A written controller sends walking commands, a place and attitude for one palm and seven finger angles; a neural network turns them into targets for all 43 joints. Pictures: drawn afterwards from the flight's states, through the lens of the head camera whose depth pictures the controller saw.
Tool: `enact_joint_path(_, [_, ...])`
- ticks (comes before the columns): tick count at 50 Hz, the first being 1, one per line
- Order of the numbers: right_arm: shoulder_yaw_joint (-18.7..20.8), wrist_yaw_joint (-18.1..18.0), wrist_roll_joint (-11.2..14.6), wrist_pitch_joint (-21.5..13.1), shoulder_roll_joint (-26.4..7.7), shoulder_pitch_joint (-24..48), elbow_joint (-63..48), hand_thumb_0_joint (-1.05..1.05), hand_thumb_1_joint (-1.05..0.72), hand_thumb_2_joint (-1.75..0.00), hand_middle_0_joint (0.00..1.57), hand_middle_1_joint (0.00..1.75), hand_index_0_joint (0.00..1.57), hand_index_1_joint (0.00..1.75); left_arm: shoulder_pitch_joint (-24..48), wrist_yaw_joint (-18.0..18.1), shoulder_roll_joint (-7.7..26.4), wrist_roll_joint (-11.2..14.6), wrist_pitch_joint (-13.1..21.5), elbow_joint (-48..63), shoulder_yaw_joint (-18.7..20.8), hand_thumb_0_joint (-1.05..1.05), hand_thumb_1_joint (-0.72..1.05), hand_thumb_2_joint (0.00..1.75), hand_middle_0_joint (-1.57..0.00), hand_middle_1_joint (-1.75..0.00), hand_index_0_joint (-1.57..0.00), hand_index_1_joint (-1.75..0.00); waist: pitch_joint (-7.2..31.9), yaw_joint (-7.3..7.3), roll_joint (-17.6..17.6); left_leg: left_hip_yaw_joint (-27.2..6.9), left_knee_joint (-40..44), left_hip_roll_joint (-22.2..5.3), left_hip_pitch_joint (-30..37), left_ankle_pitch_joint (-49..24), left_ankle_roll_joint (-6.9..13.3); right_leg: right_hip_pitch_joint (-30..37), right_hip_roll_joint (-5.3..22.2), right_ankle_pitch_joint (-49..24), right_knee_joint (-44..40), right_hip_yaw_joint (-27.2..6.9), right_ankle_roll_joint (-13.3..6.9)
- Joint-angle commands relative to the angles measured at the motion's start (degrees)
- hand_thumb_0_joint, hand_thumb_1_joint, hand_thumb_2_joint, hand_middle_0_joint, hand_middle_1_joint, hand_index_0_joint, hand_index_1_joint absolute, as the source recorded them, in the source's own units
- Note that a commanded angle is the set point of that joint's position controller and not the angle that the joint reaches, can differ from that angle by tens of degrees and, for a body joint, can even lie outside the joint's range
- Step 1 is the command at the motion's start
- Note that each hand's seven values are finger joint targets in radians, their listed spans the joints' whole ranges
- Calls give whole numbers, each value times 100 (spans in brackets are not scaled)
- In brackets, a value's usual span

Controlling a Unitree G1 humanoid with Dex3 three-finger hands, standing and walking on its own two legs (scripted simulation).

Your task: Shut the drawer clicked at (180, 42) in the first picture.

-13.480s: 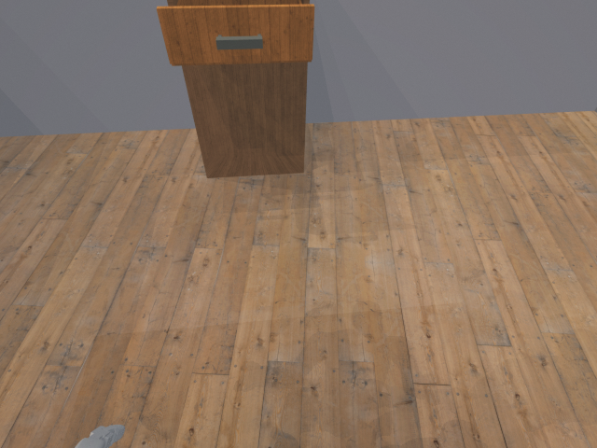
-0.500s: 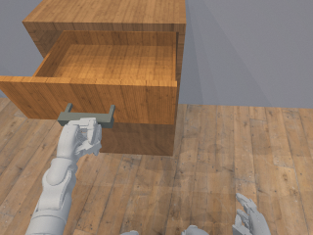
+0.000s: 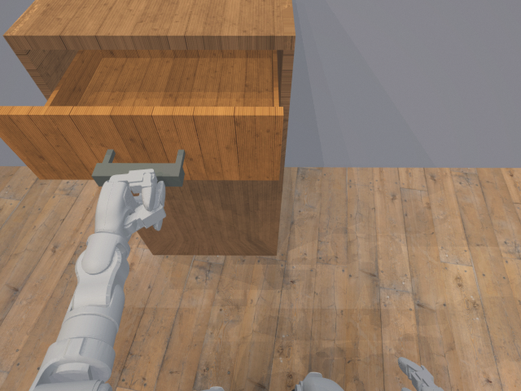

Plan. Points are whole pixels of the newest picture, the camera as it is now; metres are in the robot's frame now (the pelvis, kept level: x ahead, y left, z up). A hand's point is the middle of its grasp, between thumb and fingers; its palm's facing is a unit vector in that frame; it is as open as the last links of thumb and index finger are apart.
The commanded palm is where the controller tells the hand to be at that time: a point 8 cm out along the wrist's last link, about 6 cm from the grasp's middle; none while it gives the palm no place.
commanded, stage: push the drawer shut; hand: left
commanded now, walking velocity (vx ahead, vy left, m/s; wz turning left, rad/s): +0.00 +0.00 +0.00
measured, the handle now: (142, 164) +0.45 +0.20 +0.07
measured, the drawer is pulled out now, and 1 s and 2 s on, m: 0.17 0.06 0.00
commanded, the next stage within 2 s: pull the fist back off the drawer in 1.68 s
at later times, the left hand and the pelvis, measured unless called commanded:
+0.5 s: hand (165, 173) +0.44 +0.17 +0.06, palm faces -0.01 -1.00 -0.04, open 3.1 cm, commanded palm +0.43 +0.22 +0.07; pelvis -0.01 +0.00 -0.01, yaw +0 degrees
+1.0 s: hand (171, 150) +0.49 +0.16 +0.07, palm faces +0.00 -1.00 -0.04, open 3.2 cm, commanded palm +0.48 +0.22 +0.07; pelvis -0.01 +0.01 -0.02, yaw -1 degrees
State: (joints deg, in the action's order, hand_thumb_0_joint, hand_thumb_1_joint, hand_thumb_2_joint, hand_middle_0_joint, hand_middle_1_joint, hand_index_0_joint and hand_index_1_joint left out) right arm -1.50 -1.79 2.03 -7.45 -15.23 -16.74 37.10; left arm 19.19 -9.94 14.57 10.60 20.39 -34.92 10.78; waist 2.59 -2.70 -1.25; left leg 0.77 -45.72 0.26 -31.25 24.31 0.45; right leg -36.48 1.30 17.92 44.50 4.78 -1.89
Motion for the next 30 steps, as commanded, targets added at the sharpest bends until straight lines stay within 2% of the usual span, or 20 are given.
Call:
enact_joint_path(1, [260, -51, 3, -177, -781, -95, -588, 0, -90, -90, 20, 30, 20, 30, 2843, 186, 1198, 87, 383, 945, 440, 0, 90, 90, -140, -160, -140, -160, 1729, -243, 113, -138, 693, 23, -65, -887, 51, 1489, -37, -722, -548, -488, 102])
enact_joint_path(4, [249, -65, 17, -115, -775, -135, -533, 0, -90, -90, 20, 30, 20, 30, 3332, 151, 1115, 59, 410, 687, 311, 0, 90, 90, -140, -160, -140, -160, 1786, -340, 85, -140, 673, 29, -40, -812, 57, 1380, -45, -680, -544, -490, 108])
enact_joint_path(6, [252, -72, -1, -80, -798, -210, -499, 0, -90, -90, 20, 30, 20, 30, 3465, 153, 1353, 29, 437, 511, 497, 0, 90, 90, -140, -160, -140, -160, 1919, -313, 75, -160, 651, 29, -52, -895, 66, 1449, -56, -755, -494, -488, 96])
enact_joint_path(7, [248, -66, -10, -58, -794, -235, -501, 0, -90, -90, 20, 30, 20, 30, 3548, 138, 1377, 15, 459, 475, 523, 0, 90, 90, -140, -160, -140, -160, 2031, -298, -49, -153, 644, 40, -11, -969, 55, 1481, -55, -852, -468, -492, 90])
enact_joint_path(9, [255, -54, -16, -36, -781, -274, -493, 0, -90, -90, 20, 30, 20, 30, 3620, 110, 1273, 35, 472, 321, 480, 0, 90, 90, -140, -160, -140, -160, 2187, -315, -21, -142, 607, 41, 38, -1066, 51, 1497, -57, -986, -446, -481, 93])
enact_joint_path(11, [236, -65, -14, 7, -810, -318, -438, 0, -90, -90, 20, 30, 20, 30, 3929, 91, 1457, 13, 496, 17, 563, 0, 90, 90, -140, -160, -140, -160, 2025, -384, 48, -161, 586, 32, -95, -951, 61, 1389, -75, -878, -443, -480, 88])
enact_joint_path(13, [226, -55, -28, 29, -821, -360, -420, 0, -90, -90, 20, 30, 20, 30, 4094, 72, 1566, 17, 543, -205, 676, 0, 90, 90, -140, -160, -140, -160, 2035, -360, 70, -167, 594, 44, -183, -873, 57, 1404, -79, -800, -447, -498, 86])
enact_joint_path(14, [225, -53, -21, 46, -815, -351, -428, 0, -90, -90, 20, 30, 20, 30, 4192, 55, 1509, 7, 574, -286, 602, 0, 90, 90, -140, -160, -140, -160, 1996, -400, 42, -152, 582, 45, -192, -835, 62, 1336, -84, -764, -453, -500, 87])
enact_joint_path(16, [219, -40, -43, 57, -821, -413, -419, 0, -90, -90, 20, 30, 20, 30, 4354, 53, 1587, 4, 620, -425, 687, 0, 90, 90, -140, -160, -140, -160, 2076, -393, -136, -157, 542, 50, -174, -895, 68, 1278, -96, -818, -406, -504, 71])
enact_joint_path(20, [237, -13, -73, 110, -853, -538, -397, 0, -90, -90, 20, 30, 20, 30, 4609, 30, 1800, -22, 713, -709, 859, 0, 90, 90, -140, -160, -140, -160, 2252, -413, 20, -134, 488, 48, -324, -934, 79, 1401, -90, -919, -379, -542, 85])
enact_joint_path(23, [231, 13, -85, 146, -866, -630, -386, 0, -90, -90, 20, 30, 20, 30, 4855, -8, 1797, -57, 755, -935, 818, 0, 90, 90, -140, -160, -140, -160, 2242, -477, -51, -142, 461, 47, -399, -899, 85, 1278, -108, -888, -335, -533, 85])
enact_joint_path(24, [256, 14, -95, 165, -879, -679, -375, 0, -90, -90, 20, 30, 20, 30, 4834, -3, 1902, -75, 771, -1008, 929, 0, 90, 90, -140, -160, -140, -160, 2341, -462, -23, -125, 424, 39, -390, -965, 91, 1306, -112, -951, -320, -541, 86])
enact_joint_path(25, [253, 23, -96, 177, -874, -705, -377, 0, -90, -90, 20, 30, 20, 30, 4914, -11, 1851, -89, 789, -1005, 865, 0, 90, 90, -140, -160, -140, -160, 2385, -489, -82, -119, 419, 45, -387, -990, 90, 1305, -112, -991, -313, -546, 88])
enact_joint_path(26, [265, 23, -112, 194, -897, -750, -377, 0, -90, -90, 20, 30, 20, 30, 4965, -3, 2001, -113, 818, -1020, 982, 0, 90, 90, -140, -160, -140, -160, 2437, -468, -56, -164, 404, 38, -346, -1091, 92, 1281, -136, -1065, -248, -507, 70])
enact_joint_path(27, [263, 39, -119, 205, -879, -772, -388, 0, -90, -90, 20, 30, 20, 30, 5025, -20, 1866, -121, 842, -1002, 880, 0, 90, 90, -140, -160, -140, -160, 2521, -488, -186, -144, 405, 40, -271, -1153, 82, 1267, -140, -1122, -243, -508, 77])
enact_joint_path(28, [276, 52, -129, 217, -880, -798, -384, 0, -90, -90, 20, 30, 20, 30, 5009, -9, 1883, -125, 860, -980, 908, 0, 90, 90, -140, -160, -140, -160, 2603, -466, -220, -154, 391, 35, -243, -1198, 78, 1276, -138, -1151, -232, -501, 69])
enact_joint_path(29, [282, 57, -132, 233, -892, -829, -378, 0, -90, -90, 20, 30, 20, 30, 5002, 6, 1937, -123, 859, -1080, 971, 0, 90, 90, -140, -160, -140, -160, 2560, -486, -72, -131, 374, 31, -311, -1149, 91, 1290, -147, -1134, -257, -521, 84])
enact_joint_path(30, [283, 57, -138, 248, -901, -837, -364, 0, -90, -90, 20, 30, 20, 30, 5055, 26, 2034, -135, 858, -1118, 1037, 0, 90, 90, -140, -160, -140, -160, 2553, -497, -114, -98, 356, 36, -409, -1098, 101, 1315, -137, -1115, -276, -554, 94])
